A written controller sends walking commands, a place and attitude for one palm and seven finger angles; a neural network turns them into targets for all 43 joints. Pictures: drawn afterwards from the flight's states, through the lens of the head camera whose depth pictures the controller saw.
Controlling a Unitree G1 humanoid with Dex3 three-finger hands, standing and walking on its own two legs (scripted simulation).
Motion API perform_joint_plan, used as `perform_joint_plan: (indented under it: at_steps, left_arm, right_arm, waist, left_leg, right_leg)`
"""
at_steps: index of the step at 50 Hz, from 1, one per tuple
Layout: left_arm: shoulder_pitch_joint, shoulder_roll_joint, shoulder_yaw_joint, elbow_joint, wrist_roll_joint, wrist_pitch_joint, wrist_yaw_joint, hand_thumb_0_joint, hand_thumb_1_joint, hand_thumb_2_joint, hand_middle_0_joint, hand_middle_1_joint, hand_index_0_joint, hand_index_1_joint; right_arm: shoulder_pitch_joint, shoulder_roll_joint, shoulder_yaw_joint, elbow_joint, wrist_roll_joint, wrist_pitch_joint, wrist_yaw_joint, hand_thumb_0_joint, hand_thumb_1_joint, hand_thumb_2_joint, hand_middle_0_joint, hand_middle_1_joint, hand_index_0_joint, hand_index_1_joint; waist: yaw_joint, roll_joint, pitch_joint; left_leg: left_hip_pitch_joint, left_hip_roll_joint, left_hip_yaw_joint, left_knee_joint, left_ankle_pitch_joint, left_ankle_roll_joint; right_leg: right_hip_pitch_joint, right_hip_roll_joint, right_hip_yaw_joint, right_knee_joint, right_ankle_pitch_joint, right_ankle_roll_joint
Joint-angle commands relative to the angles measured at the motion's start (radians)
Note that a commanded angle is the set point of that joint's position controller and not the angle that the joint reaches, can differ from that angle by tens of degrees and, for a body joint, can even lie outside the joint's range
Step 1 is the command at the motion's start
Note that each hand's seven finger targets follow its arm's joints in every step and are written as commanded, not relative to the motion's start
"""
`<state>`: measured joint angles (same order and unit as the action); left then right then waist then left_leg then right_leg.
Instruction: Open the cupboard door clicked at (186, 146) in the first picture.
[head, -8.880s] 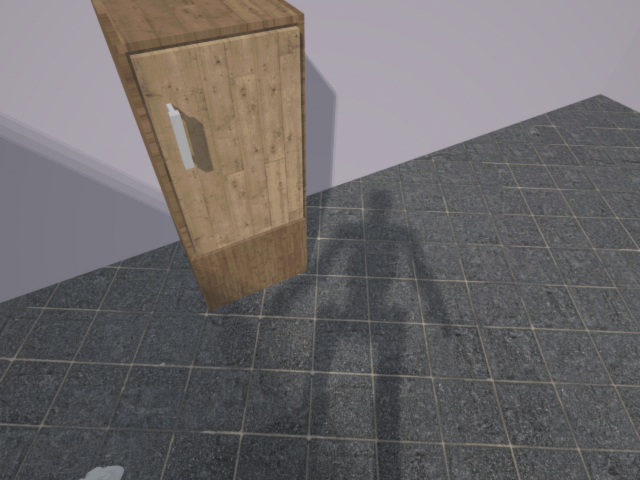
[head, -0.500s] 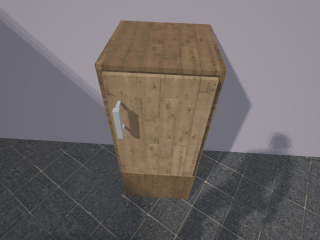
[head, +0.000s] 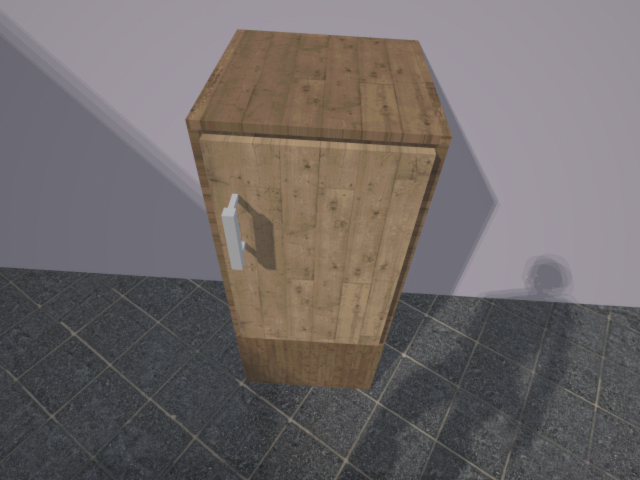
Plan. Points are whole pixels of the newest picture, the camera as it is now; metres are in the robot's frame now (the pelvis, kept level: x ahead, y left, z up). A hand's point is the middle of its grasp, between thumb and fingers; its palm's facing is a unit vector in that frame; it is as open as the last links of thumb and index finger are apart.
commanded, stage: look again from close up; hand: left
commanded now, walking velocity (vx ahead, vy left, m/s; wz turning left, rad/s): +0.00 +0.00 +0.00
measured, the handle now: (236, 232) +0.51 +0.18 -0.02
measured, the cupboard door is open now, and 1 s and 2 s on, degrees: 0 0 0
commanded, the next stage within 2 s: raise the hand with hooked fingers in 0.16 s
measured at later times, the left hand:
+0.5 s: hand (188, 437) +0.18 +0.17 -0.04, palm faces +0.23 -0.96 -0.14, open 7.6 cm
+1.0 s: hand (191, 425) +0.20 +0.18 -0.05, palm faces +0.01 -1.00 -0.06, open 10.5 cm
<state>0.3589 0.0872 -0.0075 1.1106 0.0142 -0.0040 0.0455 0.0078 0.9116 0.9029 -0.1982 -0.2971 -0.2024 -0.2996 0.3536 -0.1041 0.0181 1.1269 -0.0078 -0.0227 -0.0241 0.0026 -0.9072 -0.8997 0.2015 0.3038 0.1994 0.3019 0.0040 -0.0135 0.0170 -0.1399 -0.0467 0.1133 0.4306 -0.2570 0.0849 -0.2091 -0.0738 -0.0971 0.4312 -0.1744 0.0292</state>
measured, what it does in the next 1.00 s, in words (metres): lowers itself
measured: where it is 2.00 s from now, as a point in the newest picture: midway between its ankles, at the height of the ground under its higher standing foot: outside the picture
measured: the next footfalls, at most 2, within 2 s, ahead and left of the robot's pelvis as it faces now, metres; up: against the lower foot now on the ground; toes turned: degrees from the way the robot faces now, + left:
none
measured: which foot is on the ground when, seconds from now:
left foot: down 0.00-1.00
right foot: down 0.00-1.00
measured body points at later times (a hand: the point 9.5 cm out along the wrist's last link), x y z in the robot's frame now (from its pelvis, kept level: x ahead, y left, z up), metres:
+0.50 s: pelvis +0.00 -0.01 -0.03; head -0.01 -0.02 +0.42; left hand +0.16 +0.23 -0.02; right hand +0.10 -0.27 -0.13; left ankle -0.01 +0.06 -0.74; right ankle +0.04 -0.12 -0.74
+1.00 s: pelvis +0.00 -0.05 -0.10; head +0.08 -0.04 +0.35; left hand +0.19 +0.23 -0.04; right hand +0.23 -0.24 -0.18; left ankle -0.01 +0.06 -0.74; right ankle +0.04 -0.13 -0.74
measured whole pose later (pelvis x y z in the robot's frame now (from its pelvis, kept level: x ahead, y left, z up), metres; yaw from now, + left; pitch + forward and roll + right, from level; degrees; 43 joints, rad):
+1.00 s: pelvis +0.00 -0.05 -0.10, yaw +5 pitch +16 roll -3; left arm 0.35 0.28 0.25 0.04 -0.34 -0.41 -0.45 0.01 0.24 0.62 -0.25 -0.72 -0.25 -0.73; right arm 0.16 -0.21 0.04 0.55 0.03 -0.22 -0.02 0.01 -0.90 -0.90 0.21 0.30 0.20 0.30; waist 0.03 0.04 -0.14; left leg -0.92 0.02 -0.04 1.23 -0.60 0.01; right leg -0.92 0.01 -0.17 1.14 -0.52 -0.08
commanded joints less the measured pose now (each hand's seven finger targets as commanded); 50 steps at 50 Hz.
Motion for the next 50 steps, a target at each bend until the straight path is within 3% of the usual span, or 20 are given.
perform_joint_plan:
  at_steps: [1,12,13,14,15,16,17,19,21,22,23,25,26,28,31,35,37,41,46,50]
  left_arm:
    - [0.085,0.068,0.008,-0.019,0.004,-0.015,0.002,0.000,0.900,0.900,-0.200,-0.300,-0.200,-0.300]
    - [0.099,0.050,0.009,-0.009,0.005,-0.014,0.004,0.000,0.900,0.900,-0.200,-0.300,-0.200,-0.300]
    - [0.103,0.137,0.001,0.022,0.016,-0.021,0.036,0.000,0.900,0.900,-0.200,-0.300,-0.200,-0.300]
    - [-0.650,0.258,0.008,-1.580,-0.175,-0.225,0.031,0.000,0.877,0.890,-0.202,-0.315,-0.202,-0.315]
    - [-0.329,0.234,0.030,-1.334,-0.117,-0.153,0.098,0.000,0.853,0.880,-0.203,-0.330,-0.203,-0.330]
    - [-0.032,0.068,-0.049,-1.151,-0.133,-0.018,0.139,0.000,0.830,0.870,-0.205,-0.345,-0.205,-0.345]
    - [0.003,-0.032,-0.128,-1.140,-0.153,0.014,0.137,0.000,0.807,0.860,-0.207,-0.360,-0.207,-0.360]
    - [0.031,0.020,-0.135,-1.277,-0.172,-0.047,0.113,0.000,0.760,0.840,-0.210,-0.390,-0.210,-0.390]
    - [0.022,0.045,-0.123,-1.259,-0.167,-0.123,0.093,0.000,0.713,0.820,-0.213,-0.420,-0.213,-0.420]
    - [-0.020,0.019,-0.126,-1.201,-0.152,-0.173,0.070,0.000,0.690,0.810,-0.215,-0.435,-0.215,-0.435]
    - [0.016,-0.008,-0.093,-1.081,-0.156,-0.234,0.029,0.000,0.667,0.800,-0.217,-0.450,-0.217,-0.450]
    - [0.199,0.028,0.014,-0.993,-0.192,-0.386,-0.082,0.000,0.620,0.780,-0.220,-0.480,-0.220,-0.480]
    - [0.294,0.099,0.109,-0.949,-0.207,-0.452,-0.149,0.000,0.597,0.770,-0.222,-0.495,-0.222,-0.495]
    - [0.263,0.195,0.202,-1.000,-0.217,-0.594,-0.277,0.000,0.550,0.750,-0.225,-0.525,-0.225,-0.525]
    - [0.316,0.240,0.267,-1.064,-0.220,-0.563,-0.315,0.000,0.480,0.720,-0.230,-0.570,-0.230,-0.570]
    - [0.148,0.236,0.259,-1.372,-0.274,-0.520,-0.281,0.000,0.387,0.680,-0.237,-0.630,-0.237,-0.630]
    - [0.041,0.265,0.274,-1.454,-0.284,-0.559,-0.285,0.000,0.340,0.660,-0.240,-0.660,-0.240,-0.660]
    - [-0.068,0.245,0.189,-1.430,-0.307,-0.616,-0.386,0.000,0.247,0.620,-0.247,-0.720,-0.247,-0.720]
    - [-0.046,0.352,0.317,-1.216,-0.362,-0.479,-0.513,0.000,0.130,0.570,-0.255,-0.795,-0.255,-0.795]
    - [0.007,0.389,0.425,-1.241,-0.413,-0.391,-0.508,0.000,0.037,0.530,-0.262,-0.855,-0.262,-0.855]
  right_arm:
    - [0.061,-0.081,-0.020,-0.020,0.002,-0.008,-0.009,0.000,-0.900,-0.900,0.200,0.300,0.200,0.300]
    - [0.063,-0.075,-0.020,-0.015,0.002,-0.014,-0.015,0.000,-0.900,-0.900,0.200,0.300,0.200,0.300]
    - [-0.053,-0.144,-0.017,-0.103,0.011,-0.018,-0.002,0.000,-0.900,-0.900,0.200,0.300,0.200,0.300]
    - [-0.012,-0.331,-0.041,-0.493,0.022,-0.164,-0.035,0.000,-0.900,-0.900,0.200,0.300,0.200,0.300]
    - [-0.109,-0.246,-0.003,-0.420,0.054,-0.268,-0.049,0.000,-0.900,-0.900,0.200,0.300,0.200,0.300]
    - [-0.083,-0.193,-0.030,-0.411,0.076,-0.295,-0.039,0.000,-0.900,-0.900,0.200,0.300,0.200,0.300]
    - [-0.066,-0.202,-0.025,-0.395,0.085,-0.310,-0.038,0.000,-0.900,-0.900,0.200,0.300,0.200,0.300]
    - [-0.077,-0.257,-0.039,-0.464,0.090,-0.367,-0.045,0.000,-0.900,-0.900,0.200,0.300,0.200,0.300]
    - [-0.085,-0.288,-0.044,-0.524,0.059,-0.394,-0.042,0.000,-0.900,-0.900,0.200,0.300,0.200,0.300]
    - [-0.091,-0.289,-0.055,-0.535,0.043,-0.391,-0.039,0.000,-0.900,-0.900,0.200,0.300,0.200,0.300]
    - [-0.108,-0.288,-0.071,-0.551,0.033,-0.391,-0.030,0.000,-0.900,-0.900,0.200,0.300,0.200,0.300]
    - [-0.146,-0.283,-0.098,-0.609,0.020,-0.383,-0.001,0.000,-0.900,-0.900,0.200,0.300,0.200,0.300]
    - [-0.149,-0.282,-0.113,-0.634,0.025,-0.365,0.024,0.000,-0.900,-0.900,0.200,0.300,0.200,0.300]
    - [-0.210,-0.285,-0.123,-0.704,0.015,-0.327,0.057,0.000,-0.900,-0.900,0.200,0.300,0.200,0.300]
    - [-0.231,-0.267,-0.127,-0.790,0.025,-0.254,0.060,0.000,-0.900,-0.900,0.200,0.300,0.200,0.300]
    - [-0.204,-0.246,-0.116,-0.842,0.033,-0.202,0.032,0.000,-0.900,-0.900,0.200,0.300,0.200,0.300]
    - [-0.164,-0.239,-0.110,-0.812,0.025,-0.198,0.013,0.000,-0.900,-0.900,0.200,0.300,0.200,0.300]
    - [-0.145,-0.261,-0.084,-0.752,0.024,-0.236,-0.005,0.000,-0.900,-0.900,0.200,0.300,0.200,0.300]
    - [-0.170,-0.286,-0.076,-0.721,0.051,-0.258,-0.026,0.000,-0.900,-0.900,0.200,0.300,0.200,0.300]
    - [-0.180,-0.265,-0.072,-0.745,0.058,-0.250,-0.028,0.000,-0.900,-0.900,0.200,0.300,0.200,0.300]
  waist:
    - [0.002,-0.003,0.104]
    - [0.003,0.023,0.102]
    - [0.028,-0.012,0.151]
    - [-0.152,0.254,-0.376]
    - [-0.052,0.275,-0.333]
    - [-0.070,0.183,-0.111]
    - [-0.058,0.115,-0.033]
    - [-0.055,0.063,-0.051]
    - [-0.093,-0.118,-0.011]
    - [-0.114,-0.269,0.030]
    - [-0.094,-0.334,0.063]
    - [-0.003,-0.297,-0.045]
    - [0.049,-0.165,-0.096]
    - [0.055,-0.020,-0.149]
    - [0.108,0.048,-0.277]
    - [0.042,0.115,-0.381]
    - [-0.012,0.072,-0.386]
    - [-0.096,0.100,-0.342]
    - [-0.053,0.049,-0.383]
    - [0.001,0.004,-0.486]
  left_leg:
    - [-0.161,0.152,-0.168,-0.170,-0.044,-0.040]
    - [-0.133,0.162,-0.165,-0.173,0.024,-0.041]
    - [-0.204,0.176,-0.131,-0.008,0.186,-0.064]
    - [0.111,0.089,-0.180,-0.082,0.161,-0.120]
    - [0.042,0.142,-0.220,-0.155,0.083,-0.138]
    - [-0.122,0.140,-0.259,-0.206,-0.107,-0.165]
    - [-0.194,0.102,-0.238,-0.148,-0.177,-0.130]
    - [-0.233,0.076,-0.207,-0.008,-0.175,-0.085]
    - [-0.320,0.050,-0.221,0.093,-0.219,-0.076]
    - [-0.374,0.053,-0.219,0.147,-0.227,-0.074]
    - [-0.449,0.051,-0.210,0.209,-0.244,-0.075]
    - [-0.566,0.031,-0.158,0.321,-0.211,-0.089]
    - [-0.571,0.017,-0.132,0.355,-0.150,-0.106]
    - [-0.619,0.003,-0.115,0.440,-0.087,-0.117]
    - [-0.666,-0.001,-0.094,0.478,0.003,-0.100]
    - [-0.610,0.024,-0.115,0.536,0.082,-0.079]
    - [-0.646,0.037,-0.136,0.600,0.070,-0.066]
    - [-0.665,0.049,-0.159,0.681,0.037,-0.055]
    - [-0.736,0.048,-0.154,0.677,-0.009,-0.050]
    - [-0.721,0.040,-0.150,0.615,0.043,-0.056]
  right_leg:
    - [0.034,-0.051,0.081,-0.052,0.016,-0.054]
    - [0.030,-0.048,0.079,-0.041,0.054,-0.048]
    - [-0.033,-0.068,0.095,-0.011,0.129,-0.051]
    - [0.022,0.062,0.024,0.101,0.032,-0.043]
    - [-0.081,0.063,0.030,0.211,-0.167,-0.067]
    - [-0.213,0.073,-0.006,0.261,-0.237,-0.054]
    - [-0.223,0.070,0.002,0.238,-0.163,-0.055]
    - [-0.196,0.067,0.010,0.132,-0.166,-0.054]
    - [-0.274,0.064,0.028,0.126,-0.286,-0.048]
    - [-0.361,0.073,0.021,0.151,-0.339,-0.047]
    - [-0.445,0.075,0.010,0.201,-0.391,-0.047]
    - [-0.477,0.070,0.021,0.297,-0.437,-0.060]
    - [-0.447,0.068,0.037,0.337,-0.385,-0.079]
    - [-0.443,0.068,0.044,0.439,-0.274,-0.099]
    - [-0.393,0.077,0.069,0.538,-0.103,-0.096]
    - [-0.411,0.090,0.089,0.547,0.008,-0.078]
    - [-0.418,0.086,0.136,0.541,0.043,-0.058]
    - [-0.527,0.091,0.139,0.542,-0.006,-0.054]
    - [-0.440,0.076,0.175,0.489,-0.104,-0.042]
    - [-0.260,0.038,0.201,0.447,0.009,-0.010]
